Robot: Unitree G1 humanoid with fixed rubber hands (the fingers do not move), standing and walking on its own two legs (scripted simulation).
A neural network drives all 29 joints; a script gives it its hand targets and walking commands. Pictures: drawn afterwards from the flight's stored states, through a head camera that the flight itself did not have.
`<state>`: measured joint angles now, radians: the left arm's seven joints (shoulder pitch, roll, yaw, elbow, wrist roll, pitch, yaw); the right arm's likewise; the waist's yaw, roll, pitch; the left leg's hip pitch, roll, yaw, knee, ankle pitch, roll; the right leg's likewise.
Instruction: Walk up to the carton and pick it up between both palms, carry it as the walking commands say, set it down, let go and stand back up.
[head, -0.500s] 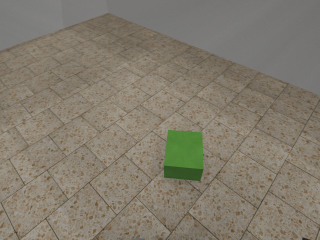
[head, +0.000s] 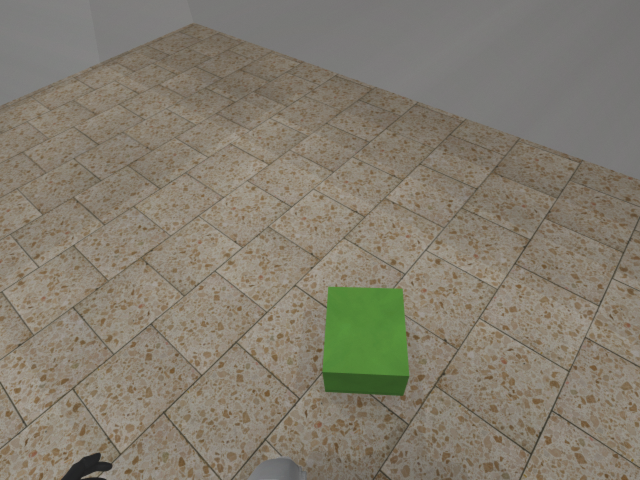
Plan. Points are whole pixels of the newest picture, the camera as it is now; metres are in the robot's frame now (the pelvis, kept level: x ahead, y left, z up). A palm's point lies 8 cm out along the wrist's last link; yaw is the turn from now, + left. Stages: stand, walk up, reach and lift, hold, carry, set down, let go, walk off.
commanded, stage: walk up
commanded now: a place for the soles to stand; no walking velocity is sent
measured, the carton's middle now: (364, 339) +0.62 -0.05 -0.68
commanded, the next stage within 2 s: none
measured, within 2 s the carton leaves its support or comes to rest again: neither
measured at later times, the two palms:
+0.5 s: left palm (97, 452) +0.17 +0.34 -0.09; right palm (595, 448) +0.19 -0.30 -0.08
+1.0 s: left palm (139, 396) +0.24 +0.30 -0.08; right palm out of the picture +0.07 -0.40 -0.07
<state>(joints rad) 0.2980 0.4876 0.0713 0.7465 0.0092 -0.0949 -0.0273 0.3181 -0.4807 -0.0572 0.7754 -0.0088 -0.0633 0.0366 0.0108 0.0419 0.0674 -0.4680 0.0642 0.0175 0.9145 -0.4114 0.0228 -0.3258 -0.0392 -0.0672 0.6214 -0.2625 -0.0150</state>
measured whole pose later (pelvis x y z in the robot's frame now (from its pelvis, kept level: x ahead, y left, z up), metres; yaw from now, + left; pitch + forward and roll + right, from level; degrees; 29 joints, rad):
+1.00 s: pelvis +0.08 -0.02 +0.01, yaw -7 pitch -2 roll +1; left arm 0.15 0.48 0.08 0.94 0.03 0.00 -0.08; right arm 0.24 -0.52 -0.09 1.02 -0.03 -0.05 0.00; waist -0.05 -0.03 0.06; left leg -0.20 0.11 0.11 0.50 -0.26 -0.03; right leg -0.32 -0.06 -0.01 0.60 -0.35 -0.02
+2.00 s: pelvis +0.15 -0.04 +0.02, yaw +0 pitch -2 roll -1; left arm 0.06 0.41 0.02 1.04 0.01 -0.01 0.00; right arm 0.04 -0.41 -0.01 1.05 0.00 -0.01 0.01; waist 0.01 0.00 0.07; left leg -0.21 -0.01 -0.04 0.43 -0.19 0.00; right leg -0.11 -0.05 -0.13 0.39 -0.25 0.02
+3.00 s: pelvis +0.10 -0.05 -0.05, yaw -6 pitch +19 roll +0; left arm -0.38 0.32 0.20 0.65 -0.04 0.25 -0.03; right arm -0.45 -0.31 -0.13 0.68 -0.02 0.27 0.03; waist 0.04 -0.01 0.06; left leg -0.93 0.02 0.02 0.92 -0.32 -0.01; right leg -0.90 -0.01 0.00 0.96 -0.39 0.01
